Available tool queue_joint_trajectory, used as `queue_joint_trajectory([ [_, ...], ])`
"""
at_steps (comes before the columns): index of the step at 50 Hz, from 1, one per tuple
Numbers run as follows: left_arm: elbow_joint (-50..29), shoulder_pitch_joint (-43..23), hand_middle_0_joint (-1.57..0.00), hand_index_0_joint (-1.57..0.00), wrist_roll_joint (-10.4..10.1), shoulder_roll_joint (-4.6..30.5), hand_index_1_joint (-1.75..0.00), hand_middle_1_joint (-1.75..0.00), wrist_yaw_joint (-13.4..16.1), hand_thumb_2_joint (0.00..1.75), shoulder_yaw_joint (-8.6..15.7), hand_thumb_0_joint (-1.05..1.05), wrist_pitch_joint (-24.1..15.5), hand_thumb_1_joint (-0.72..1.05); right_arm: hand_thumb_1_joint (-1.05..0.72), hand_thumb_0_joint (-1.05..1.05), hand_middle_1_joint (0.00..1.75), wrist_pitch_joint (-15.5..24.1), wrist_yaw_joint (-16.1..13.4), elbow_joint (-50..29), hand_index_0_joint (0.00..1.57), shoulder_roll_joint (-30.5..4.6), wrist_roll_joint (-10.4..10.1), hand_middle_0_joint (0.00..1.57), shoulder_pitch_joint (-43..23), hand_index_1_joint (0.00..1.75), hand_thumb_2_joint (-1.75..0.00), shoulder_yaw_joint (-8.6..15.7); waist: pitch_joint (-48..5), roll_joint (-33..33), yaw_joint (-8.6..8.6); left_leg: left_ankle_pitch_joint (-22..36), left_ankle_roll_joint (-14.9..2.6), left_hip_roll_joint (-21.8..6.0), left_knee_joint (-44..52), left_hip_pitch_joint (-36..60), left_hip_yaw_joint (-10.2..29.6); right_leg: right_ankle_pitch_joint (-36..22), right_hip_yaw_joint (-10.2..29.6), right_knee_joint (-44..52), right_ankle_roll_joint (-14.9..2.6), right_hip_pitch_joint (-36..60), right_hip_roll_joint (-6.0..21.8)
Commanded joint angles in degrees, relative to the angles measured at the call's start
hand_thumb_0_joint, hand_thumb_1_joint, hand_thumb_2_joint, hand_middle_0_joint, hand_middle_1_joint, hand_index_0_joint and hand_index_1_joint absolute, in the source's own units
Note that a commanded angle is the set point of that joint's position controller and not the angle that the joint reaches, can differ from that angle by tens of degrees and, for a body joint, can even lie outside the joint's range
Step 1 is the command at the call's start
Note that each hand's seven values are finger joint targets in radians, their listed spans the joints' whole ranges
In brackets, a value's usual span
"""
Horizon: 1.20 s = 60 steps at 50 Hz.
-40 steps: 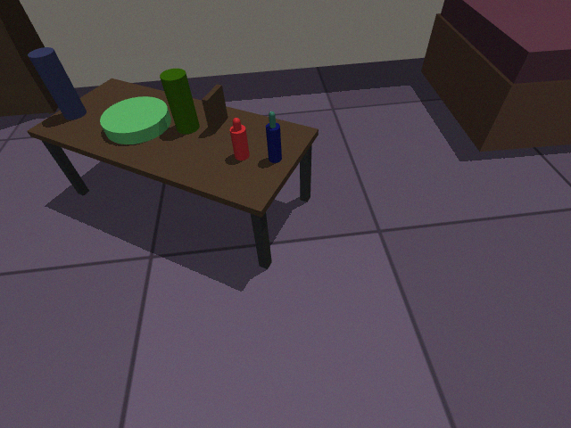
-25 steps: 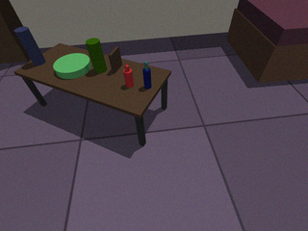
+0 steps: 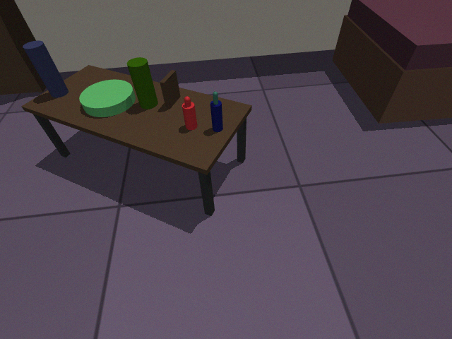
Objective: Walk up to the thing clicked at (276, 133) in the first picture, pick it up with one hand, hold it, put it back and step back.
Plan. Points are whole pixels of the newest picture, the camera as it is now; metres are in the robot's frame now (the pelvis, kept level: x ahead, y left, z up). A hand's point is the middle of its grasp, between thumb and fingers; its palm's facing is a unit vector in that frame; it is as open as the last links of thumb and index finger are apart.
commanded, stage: stand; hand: right
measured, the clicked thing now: (216, 111) +1.09 +0.09 -0.28
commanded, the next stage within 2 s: walk up in 0.32 s
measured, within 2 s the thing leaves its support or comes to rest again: neither
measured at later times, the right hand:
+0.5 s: hand out of the picture +0.10 -0.26 -0.15, palm faces -0.19 +0.91 -0.38, open 7.4 cm
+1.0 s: hand (344, 255) +0.34 -0.24 -0.16, palm faces -0.39 +0.80 -0.46, open 7.4 cm
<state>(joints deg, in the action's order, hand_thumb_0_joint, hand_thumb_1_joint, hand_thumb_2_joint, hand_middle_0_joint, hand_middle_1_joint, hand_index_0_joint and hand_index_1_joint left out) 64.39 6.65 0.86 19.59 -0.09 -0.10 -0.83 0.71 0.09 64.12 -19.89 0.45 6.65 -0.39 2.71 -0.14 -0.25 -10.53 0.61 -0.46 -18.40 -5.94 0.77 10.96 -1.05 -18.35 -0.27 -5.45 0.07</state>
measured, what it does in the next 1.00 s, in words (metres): walks ahead, turning left: left foot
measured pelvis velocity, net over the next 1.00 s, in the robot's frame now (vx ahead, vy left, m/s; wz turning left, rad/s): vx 0.20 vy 0.01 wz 0.40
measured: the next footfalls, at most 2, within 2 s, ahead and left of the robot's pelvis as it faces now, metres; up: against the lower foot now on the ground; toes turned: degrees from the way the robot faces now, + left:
left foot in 0.60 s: +0.13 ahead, +0.19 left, +0.00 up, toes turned +18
right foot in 1.02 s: +0.39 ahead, -0.09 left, +0.00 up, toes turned +21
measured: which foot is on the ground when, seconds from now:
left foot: down 0.00-0.38, up 0.40-0.58, down 0.60-1.00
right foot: down 0.00-0.60, up 0.62-1.00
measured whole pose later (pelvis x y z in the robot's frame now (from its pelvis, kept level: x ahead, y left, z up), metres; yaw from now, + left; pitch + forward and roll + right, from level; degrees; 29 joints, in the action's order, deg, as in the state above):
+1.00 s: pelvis +0.20 +0.01 -0.03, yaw +23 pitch -2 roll +2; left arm 46.8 14.1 3.0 26.7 -7.3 7.4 2.4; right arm 5.2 -0.6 47.3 -23.4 1.7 24.4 2.7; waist 2.5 4.2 -0.9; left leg -23.8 2.8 -2.0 -36.2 -11.4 6.6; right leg 18.3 1.2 -43.0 -0.8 -26.8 6.1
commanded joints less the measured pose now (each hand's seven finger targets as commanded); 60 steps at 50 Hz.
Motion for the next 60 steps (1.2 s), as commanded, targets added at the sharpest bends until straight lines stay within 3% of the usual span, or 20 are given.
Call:
queue_joint_trajectory([
  [1, -3.64, -1.95, -0.20, -0.20, -0.29, 12.33, -0.30, -0.30, 0.72, 0.90, 2.25, 0.00, -1.19, 0.90, -0.90, 0.00, 0.30, 1.16, -0.71, -3.56, 0.20, -11.98, -0.04, 0.20, -2.49, 0.30, -0.90, 2.32, -4.20, 0.23, 0.06, 8.62, -2.29, -6.78, 2.10, 1.00, 5.00, -9.28, 6.08, 2.80, -1.37, 0.10, 7.48],
  [15, -3.49, -1.33, -0.20, -0.20, -0.37, 12.30, -0.30, -0.30, 0.68, 0.90, 2.18, 0.00, -1.15, 0.90, -0.90, 0.00, 0.30, 1.11, -0.69, -3.17, 0.20, -12.04, 0.00, 0.20, -1.81, 0.30, -0.90, 2.12, -3.07, 0.00, -0.04, 7.22, -2.08, -6.64, 2.50, 0.07, 5.11, -7.87, 6.14, 3.05, -1.23, -0.22, 7.39],
  [16, -7.78, 0.24, -0.20, -0.20, 0.99, 18.41, -0.30, -0.30, -1.22, 0.90, 7.65, 0.00, -1.24, 0.90, -0.90, 0.00, 0.30, 1.33, 0.62, -7.31, 0.20, -17.66, -0.39, 0.20, 2.37, 0.30, -0.90, 6.24, -5.55, 3.14, -1.86, -15.00, -6.28, -4.67, -1.64, -9.45, 10.98, 18.99, 0.68, -4.80, -2.12, 5.95, 4.03],
  [18, -8.26, 4.71, -0.20, -0.20, 2.22, 17.20, -0.30, -0.30, -2.19, 0.90, 8.63, 0.00, -0.87, 0.90, -0.90, 0.00, 0.30, 1.40, 1.39, -10.86, 0.20, -17.27, 1.09, 0.20, -2.92, 0.30, -0.90, 6.23, -0.42, 3.93, -5.60, -21.38, -4.75, -1.86, -4.39, -26.66, 8.14, 31.14, 5.70, -2.24, -5.57, 9.35, 7.59],
  [20, -10.36, 8.09, -0.20, -0.20, 2.28, 19.85, -0.30, -0.30, -2.41, 0.90, 10.27, 0.00, -0.89, 0.90, -0.90, 0.00, 0.30, 1.46, 1.65, -16.30, 0.20, -11.34, 1.62, 0.20, -9.37, 0.30, -0.90, 5.81, 4.00, 15.72, -9.85, -14.36, -2.43, -0.30, -28.99, -39.57, -1.93, 30.83, 19.64, 13.15, -12.57, 10.83, 25.18],
  [21, -12.63, 4.73, -0.20, -0.20, 2.61, 19.11, -0.30, -0.30, -2.67, 0.90, 10.25, 0.00, -1.23, 0.90, -0.90, 0.00, 0.30, 1.71, 1.83, -16.32, 0.20, -13.14, 1.72, 0.20, -6.97, 0.30, -0.90, 6.45, 4.13, 9.58, -7.82, -14.70, -1.36, -4.51, -32.30, -37.57, -1.03, 24.80, 20.64, 12.76, -15.20, 7.27, 28.88],
  [24, -16.14, -1.04, -0.20, -0.20, 2.87, 17.92, -0.30, -0.30, -3.08, 0.90, 10.12, 0.00, -1.74, 0.90, -0.90, 0.00, 0.30, 1.87, 3.55, -15.47, 0.20, -15.47, 0.57, 0.20, 3.25, 0.30, -0.90, 8.35, 2.41, 7.28, -1.89, -14.09, -1.23, -8.54, -28.11, -27.73, 1.37, 23.58, 8.37, 10.40, -12.77, 3.01, 22.79],
  [29, -20.52, -3.00, -0.20, -0.20, 2.69, 14.34, -0.30, -0.30, -4.52, 0.90, 9.08, 0.00, -0.43, 0.90, -0.90, 0.00, 0.30, 3.07, 2.19, -11.22, 0.20, -15.45, 1.20, 0.20, 22.41, 0.30, -0.90, 10.85, -6.23, -3.58, 6.54, -0.18, -1.83, 1.27, -13.78, 10.43, -7.92, 11.04, -10.68, -21.88, -6.28, -17.05, 9.81],
  [30, -21.46, -0.55, -0.20, -0.20, 2.40, 10.65, -0.30, -0.30, -4.76, 0.90, 7.92, 0.00, 0.14, 0.90, -0.90, 0.00, 0.30, 3.28, 0.91, -11.06, 0.20, -19.97, 1.63, 0.20, 28.10, 0.30, -0.90, 12.10, -5.83, -15.39, 8.92, -13.37, -5.22, -3.63, -7.47, 17.04, 4.56, 21.01, -11.54, -39.16, -4.64, -28.86, 4.56],
  [31, -23.49, -1.13, -0.20, -0.20, 2.69, 8.53, -0.30, -0.30, -5.09, 0.90, 7.07, 0.00, 0.49, 0.90, -0.90, 0.00, 0.30, 3.45, 0.13, -13.54, 0.20, -25.00, 1.96, 0.20, 27.10, 0.30, -0.90, 12.27, -3.16, -21.74, 7.45, -32.90, -10.02, -16.58, 3.75, 11.23, 34.16, 26.87, -4.28, -50.55, -2.74, -38.18, -0.34],
  [32, -24.35, -1.44, -0.20, -0.20, 2.06, 15.74, -0.30, -0.30, -5.11, 0.90, 8.35, 0.00, 0.47, 0.90, -0.90, 0.00, 0.30, 3.67, 0.01, -16.85, 0.20, -27.12, 0.29, 0.20, 20.91, 0.30, -0.90, 12.04, -2.88, -10.19, 5.32, -43.89, -17.40, -23.33, 11.98, 1.83, 51.19, 24.27, 6.40, -51.75, -2.21, -35.59, 2.86],
  [34, -21.04, 4.40, -0.20, -0.20, 1.27, 17.41, -0.30, -0.30, -4.93, 0.90, 8.71, 0.00, 0.90, 0.90, -0.90, 0.00, 0.30, 4.49, -0.63, -19.49, 0.20, -22.97, -0.50, 0.20, 13.38, 0.30, -0.90, 10.08, 0.67, -3.69, -0.72, -33.43, -14.87, -19.64, 6.32, -0.91, 36.23, 15.55, 7.61, -50.99, -1.62, -34.46, 7.89],
  [37, -18.55, 8.07, -0.20, -0.20, 1.63, 17.48, -0.30, -0.30, -5.46, 0.90, 9.40, 0.00, 1.68, 0.90, -0.90, 0.00, 0.30, 5.40, -1.19, -19.64, 0.20, -20.12, 0.07, 0.20, 14.57, 0.30, -0.90, 9.00, 1.55, -6.10, -1.45, -22.99, -11.52, -13.15, 4.00, -10.18, 21.52, 9.39, 5.75, -43.69, -0.41, -26.65, 7.67],
  [45, -23.89, 2.39, -0.20, -0.20, 1.96, 16.38, -0.30, -0.30, -6.94, 0.90, 9.94, 0.00, 1.85, 0.90, -0.90, 0.00, 0.30, 6.39, -2.04, -21.31, 0.20, -23.21, 0.70, 0.20, 16.57, 0.30, -0.90, 9.88, 3.08, -7.89, -0.14, -18.36, -11.68, -11.93, 0.04, -13.82, 16.91, 5.88, 3.43, -28.99, 0.35, -23.04, 6.97],
  [49, -23.38, 7.99, -0.20, -0.20, 1.66, 15.59, -0.30, -0.30, -6.45, 0.90, 10.77, 0.00, 1.09, 0.90, -0.90, 0.00, 0.30, 5.62, -2.79, -22.57, 0.20, -22.76, 1.20, 0.20, 11.89, 0.30, -0.90, 9.39, -0.45, -7.97, -4.80, -7.58, -9.42, -9.84, -10.46, -19.15, 11.83, 6.81, -1.58, -20.52, -0.96, -7.77, 3.65],
  [51, -20.33, 21.69, -0.20, -0.20, 2.75, 22.05, -0.30, -0.30, -4.92, 0.90, 13.28, 0.00, -0.40, 0.90, -0.90, 0.00, 0.30, 5.14, -3.48, -23.14, 0.20, -14.09, 1.01, 0.20, 13.86, 0.30, -0.90, 6.50, -5.03, 15.80, -11.83, -7.11, -5.43, -0.36, -44.01, -30.84, 2.97, 23.01, 11.08, -5.94, -2.01, 7.24, 8.69],
  [52, -22.33, 17.94, -0.20, -0.20, 2.72, 25.95, -0.30, -0.30, -4.40, 0.90, 12.97, 0.00, -0.95, 0.90, -0.90, 0.00, 0.30, 5.33, -4.13, -24.36, 0.20, -12.68, -0.41, 0.20, 15.10, 0.30, -0.90, 5.69, -2.34, 25.07, -8.29, -23.04, -2.92, 6.11, -53.01, -43.31, -1.97, 30.28, 36.78, 7.87, -6.87, 6.19, 23.31],
  [53, -24.26, 10.89, -0.20, -0.20, 1.70, 25.81, -0.30, -0.30, -4.25, 0.90, 12.45, 0.00, -0.82, 0.90, -0.90, 0.00, 0.30, 4.88, -4.86, -22.68, 0.20, -17.14, 0.54, 0.20, 14.68, 0.30, -0.90, 6.87, 0.06, 17.49, -4.94, -21.69, -3.49, -0.56, -58.81, -38.87, 2.38, 32.41, 41.57, 9.50, -11.04, -2.47, 25.80],
  [55, -24.64, 8.93, -0.20, -0.20, 1.03, 20.32, -0.30, -0.30, -3.91, 0.90, 10.88, 0.00, -0.90, 0.90, -0.90, 0.00, 0.30, 4.82, -3.44, -18.79, 0.20, -18.32, -0.71, 0.20, 15.83, 0.30, -0.90, 7.13, 3.22, 8.34, -2.65, -12.97, -3.30, -3.80, -53.55, -34.65, 2.97, 24.02, 22.52, 3.66, -8.59, -7.37, 18.02],
  [60, -24.99, 12.87, -0.20, -0.20, 1.84, 17.66, -0.30, -0.30, -3.57, 0.90, 9.67, 0.00, -1.43, 0.90, -0.90, 0.00, 0.30, 5.37, -1.78, -18.71, 0.20, -14.81, -0.09, 0.20, 14.52, 0.30, -0.90, 6.38, 2.99, 12.05, -4.44, -12.50, -1.85, -3.29, -33.85, -29.87, -3.27, -5.96, 7.48, -3.06, -13.11, -4.04, 15.28],
])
